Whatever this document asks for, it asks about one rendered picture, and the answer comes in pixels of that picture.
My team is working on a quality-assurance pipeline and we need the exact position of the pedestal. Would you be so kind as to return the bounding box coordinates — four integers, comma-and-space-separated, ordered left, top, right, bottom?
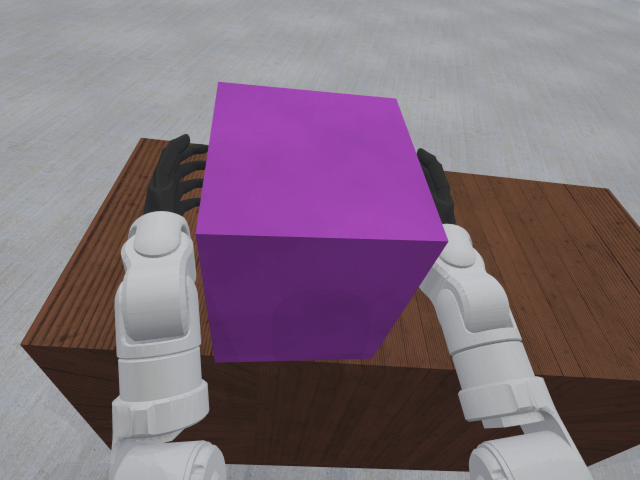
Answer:
20, 138, 640, 472

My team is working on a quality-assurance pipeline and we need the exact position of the right robot upper arm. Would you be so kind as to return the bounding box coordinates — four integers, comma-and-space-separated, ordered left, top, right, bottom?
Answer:
469, 431, 591, 480

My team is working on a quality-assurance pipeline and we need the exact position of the right robot hand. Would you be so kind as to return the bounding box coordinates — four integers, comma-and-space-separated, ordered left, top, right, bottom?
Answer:
417, 148, 456, 225

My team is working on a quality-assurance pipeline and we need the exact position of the left robot upper arm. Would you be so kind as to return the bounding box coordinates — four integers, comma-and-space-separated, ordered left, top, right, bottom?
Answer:
114, 440, 226, 480

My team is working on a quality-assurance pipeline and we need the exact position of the carton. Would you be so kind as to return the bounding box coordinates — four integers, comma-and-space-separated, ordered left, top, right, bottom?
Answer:
196, 82, 449, 363

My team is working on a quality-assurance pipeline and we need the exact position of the robot right forearm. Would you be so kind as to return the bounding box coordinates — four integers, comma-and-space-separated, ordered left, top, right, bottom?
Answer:
419, 224, 593, 480

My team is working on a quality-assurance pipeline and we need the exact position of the left robot hand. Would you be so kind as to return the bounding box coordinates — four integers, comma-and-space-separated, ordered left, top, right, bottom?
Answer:
143, 134, 209, 216

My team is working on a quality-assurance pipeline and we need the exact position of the robot left forearm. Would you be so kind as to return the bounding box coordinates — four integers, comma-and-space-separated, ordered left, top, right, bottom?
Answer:
108, 211, 209, 480

